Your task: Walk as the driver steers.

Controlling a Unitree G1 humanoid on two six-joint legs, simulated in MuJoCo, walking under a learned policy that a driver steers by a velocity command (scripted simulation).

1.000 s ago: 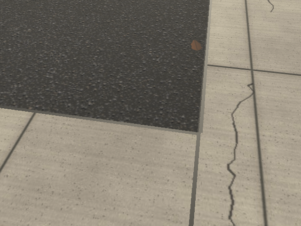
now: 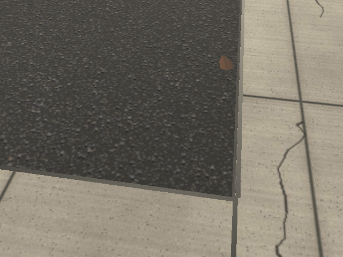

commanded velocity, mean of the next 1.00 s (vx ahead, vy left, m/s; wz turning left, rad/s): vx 0.38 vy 0.00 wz -0.20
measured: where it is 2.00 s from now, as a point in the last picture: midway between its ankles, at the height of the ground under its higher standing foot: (160, 234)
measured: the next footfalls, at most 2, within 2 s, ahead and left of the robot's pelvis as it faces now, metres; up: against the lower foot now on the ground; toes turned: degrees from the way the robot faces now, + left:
left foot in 0.42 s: +0.45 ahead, +0.15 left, +0.00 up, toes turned +3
right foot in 0.94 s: +0.63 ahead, -0.09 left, +0.00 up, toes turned -14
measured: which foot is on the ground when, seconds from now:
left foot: up 0.00-0.40, down 0.42-0.98, up 1.00-1.00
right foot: down 0.00-0.44, up 0.46-0.92, down 0.94-1.00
